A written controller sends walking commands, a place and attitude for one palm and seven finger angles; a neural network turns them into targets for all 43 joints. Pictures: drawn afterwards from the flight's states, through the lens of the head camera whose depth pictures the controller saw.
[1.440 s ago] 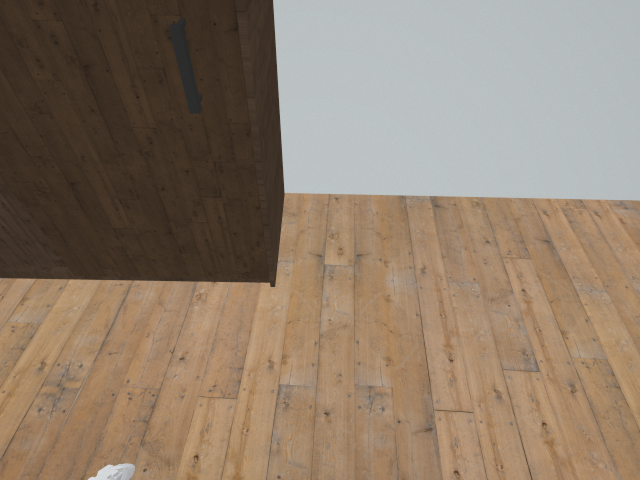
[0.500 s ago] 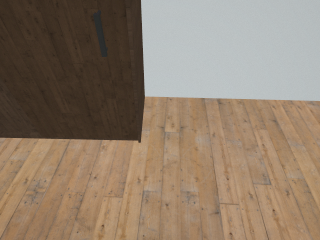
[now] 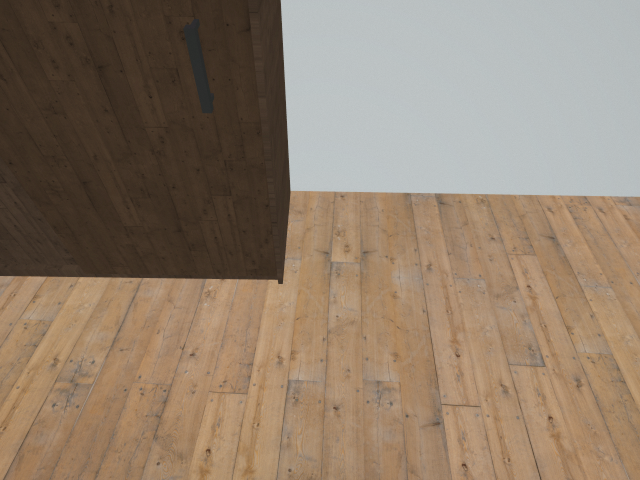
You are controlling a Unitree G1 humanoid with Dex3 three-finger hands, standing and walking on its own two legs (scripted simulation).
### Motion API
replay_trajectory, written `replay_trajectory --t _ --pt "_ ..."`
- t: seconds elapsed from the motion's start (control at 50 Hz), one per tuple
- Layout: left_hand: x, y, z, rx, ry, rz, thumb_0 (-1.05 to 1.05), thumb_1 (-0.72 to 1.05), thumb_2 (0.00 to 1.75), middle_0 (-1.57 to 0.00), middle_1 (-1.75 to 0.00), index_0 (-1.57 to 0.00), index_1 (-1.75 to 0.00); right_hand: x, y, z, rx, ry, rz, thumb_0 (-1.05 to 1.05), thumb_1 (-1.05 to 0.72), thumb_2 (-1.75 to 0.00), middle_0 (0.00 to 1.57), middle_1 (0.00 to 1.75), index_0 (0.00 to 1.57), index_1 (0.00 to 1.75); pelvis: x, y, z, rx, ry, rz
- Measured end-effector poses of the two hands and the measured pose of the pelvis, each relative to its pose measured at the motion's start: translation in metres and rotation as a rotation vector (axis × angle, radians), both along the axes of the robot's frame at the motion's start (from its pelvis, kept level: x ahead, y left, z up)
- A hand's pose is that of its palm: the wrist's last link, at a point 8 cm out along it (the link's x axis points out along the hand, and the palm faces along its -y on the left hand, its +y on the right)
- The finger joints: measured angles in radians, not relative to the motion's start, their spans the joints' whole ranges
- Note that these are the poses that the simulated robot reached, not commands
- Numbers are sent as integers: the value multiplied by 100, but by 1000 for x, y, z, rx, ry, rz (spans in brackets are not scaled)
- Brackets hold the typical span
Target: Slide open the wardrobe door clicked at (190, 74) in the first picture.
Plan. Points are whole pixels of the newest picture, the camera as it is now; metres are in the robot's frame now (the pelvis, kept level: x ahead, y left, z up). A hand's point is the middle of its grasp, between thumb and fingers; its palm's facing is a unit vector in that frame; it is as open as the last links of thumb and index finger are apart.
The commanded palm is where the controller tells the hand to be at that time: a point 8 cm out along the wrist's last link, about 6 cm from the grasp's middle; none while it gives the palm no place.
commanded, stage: walk to a spot facing it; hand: right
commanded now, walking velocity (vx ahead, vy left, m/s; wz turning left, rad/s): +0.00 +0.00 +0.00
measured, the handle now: (201, 67) +0.90 +0.32 +0.09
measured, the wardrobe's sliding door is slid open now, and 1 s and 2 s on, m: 0.00 0.00 0.00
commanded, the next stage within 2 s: none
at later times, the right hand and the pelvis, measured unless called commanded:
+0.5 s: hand out of the picture +0.07 -0.19 -0.19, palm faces -0.14 +0.95 -0.27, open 7.4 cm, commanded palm none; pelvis -0.02 +0.01 -0.03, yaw +11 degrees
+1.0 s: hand out of the picture +0.12 -0.22 -0.18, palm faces -0.36 +0.91 -0.23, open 7.4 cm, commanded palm none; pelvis -0.03 -0.05 -0.01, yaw +27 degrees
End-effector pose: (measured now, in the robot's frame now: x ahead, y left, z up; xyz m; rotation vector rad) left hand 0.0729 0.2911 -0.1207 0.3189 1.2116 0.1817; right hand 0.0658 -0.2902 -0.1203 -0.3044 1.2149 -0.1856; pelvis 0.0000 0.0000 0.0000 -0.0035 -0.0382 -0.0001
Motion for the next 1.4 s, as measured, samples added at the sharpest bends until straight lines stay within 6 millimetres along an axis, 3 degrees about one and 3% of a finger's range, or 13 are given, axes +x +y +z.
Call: replay_trajectory --t 0.28,0.42,0.52,0.66,0.82,0.94,1.06,1.18,1.28,1.4 --pt "-2 -10 -6 -13 -33 50 0 91 90 -20 -30 -20 -30 0 6 -8 7 34 17 1 -90 -89 20 30 20 30 -2 -2 -5 -2 10 59" --pt "-34 -24 -27 -76 -42 147 0 91 90 -20 -30 -20 -30 0 34 -25 53 70 77 1 -90 -89 20 30 20 30 -12 3 -18 -28 6 145" --pt "-58 -19 -52 -120 -19 211 0 90 90 -20 -30 -20 -30 -1 59 -32 60 46 116 1 -90 -89 20 30 20 30 -19 16 -32 -22 3 200" --pt "-79 -15 -35 -114 -10 279 0 91 90 -20 -30 -20 -30 -10 77 -21 87 85 147 1 -90 -89 20 30 21 30 -27 14 -15 -17 26 255" --pt "-92 -22 -13 -56 -71 363 0 91 90 -20 -30 -20 -30 12 60 -20 96 76 233 1 -90 -89 20 30 21 30 -30 -6 -9 -19 48 350" --pt "-104 -47 -2 9 -144 421 0 91 90 -20 -30 -20 -30 46 29 -34 102 40 307 1 -90 -89 20 30 21 30 -32 -39 -17 0 57 421" --pt "-147 -87 11 17 -108 498 0 91 90 -20 -30 -20 -30 85 16 -26 113 3 401 1 -90 -89 20 30 20 30 -34 -59 -7 27 28 504" --pt "-192 -120 7 -15 -62 616 0 90 90 -20 -30 -20 -30 106 28 -20 122 5 495 1 -91 -89 19 30 20 30 -35 -68 -3 41 22 587" --pt "-238 -144 -5 -63 -3 738 0 90 90 -20 -30 -20 -30 117 63 -18 129 22 601 1 -91 -89 19 30 20 30 -41 -67 -4 32 25 663" --pt "-301 -160 -31 -126 63 884 0 90 90 -20 -30 -21 -30 128 126 -17 135 -34 761 1 -91 -89 20 30 20 30 -57 -53 -17 10 30 754"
